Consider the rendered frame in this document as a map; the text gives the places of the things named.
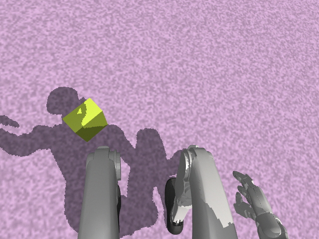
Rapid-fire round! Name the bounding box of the right robot arm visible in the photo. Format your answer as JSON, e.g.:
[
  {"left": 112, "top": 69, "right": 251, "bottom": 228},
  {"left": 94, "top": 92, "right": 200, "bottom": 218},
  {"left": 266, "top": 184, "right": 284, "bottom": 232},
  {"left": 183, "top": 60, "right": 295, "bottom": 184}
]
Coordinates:
[{"left": 255, "top": 213, "right": 289, "bottom": 239}]

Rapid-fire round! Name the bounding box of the right robot hand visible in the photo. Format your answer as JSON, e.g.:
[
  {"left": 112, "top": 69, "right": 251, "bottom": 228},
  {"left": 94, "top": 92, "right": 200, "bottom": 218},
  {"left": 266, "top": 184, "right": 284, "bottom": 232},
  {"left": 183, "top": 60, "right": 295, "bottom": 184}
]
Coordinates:
[{"left": 233, "top": 171, "right": 273, "bottom": 221}]

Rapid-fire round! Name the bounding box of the carton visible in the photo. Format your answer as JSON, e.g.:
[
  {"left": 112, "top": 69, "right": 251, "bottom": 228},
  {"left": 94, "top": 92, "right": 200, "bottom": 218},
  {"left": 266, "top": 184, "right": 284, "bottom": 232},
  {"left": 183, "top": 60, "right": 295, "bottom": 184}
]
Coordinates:
[{"left": 63, "top": 98, "right": 108, "bottom": 142}]

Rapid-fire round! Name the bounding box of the right robot foot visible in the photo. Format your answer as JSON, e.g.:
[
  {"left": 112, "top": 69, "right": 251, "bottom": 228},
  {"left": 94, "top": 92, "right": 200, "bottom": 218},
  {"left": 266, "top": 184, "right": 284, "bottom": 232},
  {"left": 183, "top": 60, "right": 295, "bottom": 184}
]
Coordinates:
[{"left": 164, "top": 178, "right": 183, "bottom": 235}]

